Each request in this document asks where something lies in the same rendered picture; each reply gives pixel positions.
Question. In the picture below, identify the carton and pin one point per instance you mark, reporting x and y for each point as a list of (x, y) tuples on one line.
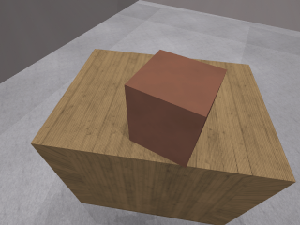
[(168, 101)]

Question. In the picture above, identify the pedestal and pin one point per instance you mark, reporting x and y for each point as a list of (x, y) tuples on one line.
[(237, 163)]

